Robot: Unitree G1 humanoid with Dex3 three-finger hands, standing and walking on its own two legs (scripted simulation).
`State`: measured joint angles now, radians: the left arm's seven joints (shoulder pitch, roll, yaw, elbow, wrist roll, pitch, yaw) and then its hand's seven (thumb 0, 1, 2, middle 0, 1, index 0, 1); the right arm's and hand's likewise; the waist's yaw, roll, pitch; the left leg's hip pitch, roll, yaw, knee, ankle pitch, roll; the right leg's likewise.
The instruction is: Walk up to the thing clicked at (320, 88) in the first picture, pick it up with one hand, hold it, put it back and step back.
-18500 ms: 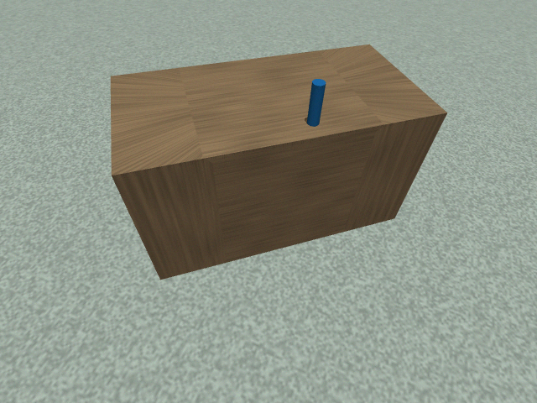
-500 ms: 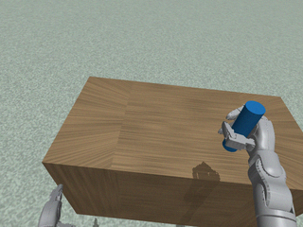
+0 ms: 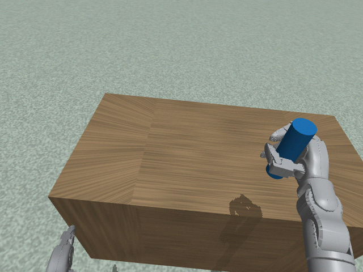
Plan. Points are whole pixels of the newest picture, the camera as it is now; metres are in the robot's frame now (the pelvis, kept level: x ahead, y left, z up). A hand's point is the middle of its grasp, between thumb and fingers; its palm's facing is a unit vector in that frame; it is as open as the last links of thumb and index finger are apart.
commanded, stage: hold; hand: right
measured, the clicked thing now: (288, 151) +0.33 -0.19 +0.15
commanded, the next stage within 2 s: crouch in 0.50 s
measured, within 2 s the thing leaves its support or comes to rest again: neither
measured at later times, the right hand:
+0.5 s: hand (270, 153) +0.33 -0.16 +0.14, palm faces +0.09 +1.00 -0.01, open 5.1 cm
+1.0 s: hand (268, 160) +0.36 -0.18 +0.08, palm faces +0.14 +0.99 +0.03, open 5.1 cm
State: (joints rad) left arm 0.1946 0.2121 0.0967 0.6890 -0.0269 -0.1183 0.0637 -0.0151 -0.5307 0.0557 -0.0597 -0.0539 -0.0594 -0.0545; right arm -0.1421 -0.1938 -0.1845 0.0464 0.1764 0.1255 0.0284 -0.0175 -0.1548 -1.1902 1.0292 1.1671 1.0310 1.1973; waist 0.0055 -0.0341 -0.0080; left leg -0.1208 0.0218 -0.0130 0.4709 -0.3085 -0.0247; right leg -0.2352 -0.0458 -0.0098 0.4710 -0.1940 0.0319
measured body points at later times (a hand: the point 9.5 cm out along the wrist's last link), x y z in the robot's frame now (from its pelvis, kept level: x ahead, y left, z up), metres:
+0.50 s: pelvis +0.00 +0.00 +0.00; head -0.01 +0.02 +0.45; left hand +0.17 +0.26 -0.08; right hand +0.32 -0.21 +0.14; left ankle -0.03 +0.13 -0.74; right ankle +0.04 -0.14 -0.74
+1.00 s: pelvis -0.01 +0.01 -0.01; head +0.00 +0.00 +0.44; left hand +0.14 +0.27 -0.08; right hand +0.34 -0.23 +0.08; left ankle -0.03 +0.13 -0.74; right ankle +0.04 -0.14 -0.74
